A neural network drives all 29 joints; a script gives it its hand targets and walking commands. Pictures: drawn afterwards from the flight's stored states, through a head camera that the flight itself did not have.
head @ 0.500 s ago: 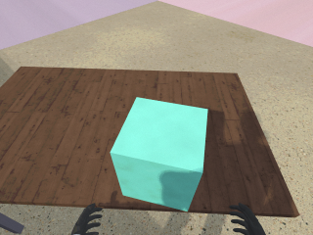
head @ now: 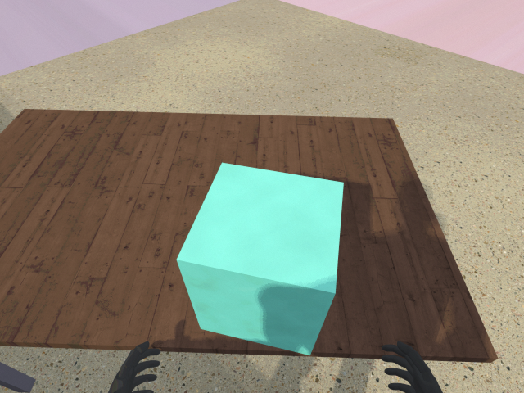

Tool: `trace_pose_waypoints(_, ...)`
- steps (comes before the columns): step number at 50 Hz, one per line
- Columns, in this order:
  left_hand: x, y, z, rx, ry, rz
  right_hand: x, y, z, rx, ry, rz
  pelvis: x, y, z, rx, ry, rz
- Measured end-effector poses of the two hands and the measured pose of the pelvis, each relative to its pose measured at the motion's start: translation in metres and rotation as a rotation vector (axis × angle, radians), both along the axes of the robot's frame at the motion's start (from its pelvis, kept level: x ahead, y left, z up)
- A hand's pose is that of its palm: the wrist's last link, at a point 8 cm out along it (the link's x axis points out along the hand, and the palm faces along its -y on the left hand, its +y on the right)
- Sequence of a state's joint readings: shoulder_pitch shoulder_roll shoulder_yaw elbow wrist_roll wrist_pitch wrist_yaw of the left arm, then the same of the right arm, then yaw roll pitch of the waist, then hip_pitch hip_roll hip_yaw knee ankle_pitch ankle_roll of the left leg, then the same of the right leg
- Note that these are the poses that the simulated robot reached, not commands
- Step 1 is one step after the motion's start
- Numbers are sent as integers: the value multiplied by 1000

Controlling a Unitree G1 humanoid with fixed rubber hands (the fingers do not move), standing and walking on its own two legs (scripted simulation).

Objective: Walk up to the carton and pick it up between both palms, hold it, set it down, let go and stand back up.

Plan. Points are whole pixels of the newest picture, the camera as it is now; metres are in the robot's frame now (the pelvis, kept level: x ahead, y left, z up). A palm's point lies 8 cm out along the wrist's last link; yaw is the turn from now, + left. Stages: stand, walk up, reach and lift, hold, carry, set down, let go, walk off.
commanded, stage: stand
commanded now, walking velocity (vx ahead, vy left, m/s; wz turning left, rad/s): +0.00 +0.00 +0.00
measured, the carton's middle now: (266, 261) +0.35 +0.02 -0.02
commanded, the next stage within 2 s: none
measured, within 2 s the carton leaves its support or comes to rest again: neither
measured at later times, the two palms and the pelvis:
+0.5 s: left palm out of the picture +0.10 +0.32 -0.10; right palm out of the picture +0.10 -0.26 -0.10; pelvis +0.00 +0.03 +0.00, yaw +1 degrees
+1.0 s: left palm out of the picture +0.06 +0.31 -0.11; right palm out of the picture +0.07 -0.28 -0.11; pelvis +0.00 +0.01 +0.00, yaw +1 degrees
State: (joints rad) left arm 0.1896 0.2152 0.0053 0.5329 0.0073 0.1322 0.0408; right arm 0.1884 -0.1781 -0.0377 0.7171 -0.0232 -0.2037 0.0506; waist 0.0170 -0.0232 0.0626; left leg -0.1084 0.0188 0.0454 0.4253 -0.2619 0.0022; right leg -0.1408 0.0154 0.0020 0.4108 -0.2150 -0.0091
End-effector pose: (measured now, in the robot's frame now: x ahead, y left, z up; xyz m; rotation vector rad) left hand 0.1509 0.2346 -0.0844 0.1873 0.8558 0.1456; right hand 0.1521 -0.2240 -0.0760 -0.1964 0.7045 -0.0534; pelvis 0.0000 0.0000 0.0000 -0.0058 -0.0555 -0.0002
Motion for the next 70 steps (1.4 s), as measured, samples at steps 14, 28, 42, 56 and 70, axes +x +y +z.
trace_pose_waypoints(14,-18,55,-8,70,30,-2,-6,-16,-7,-118,125,20,7,11,-4,-10,28,10)
trace_pose_waypoints(28,-60,85,-18,108,186,27,-58,-42,-30,-178,358,-71,2,26,-2,-1,21,13)
trace_pose_waypoints(42,-76,76,-27,104,276,29,-79,-51,-36,-167,447,-106,-2,19,1,4,14,19)
trace_pose_waypoints(56,-87,67,-27,116,321,46,-71,-61,-38,-158,461,-108,-1,9,4,3,15,18)
trace_pose_waypoints(70,-84,60,-28,115,335,51,-76,-67,-38,-155,477,-125,1,2,5,4,11,21)
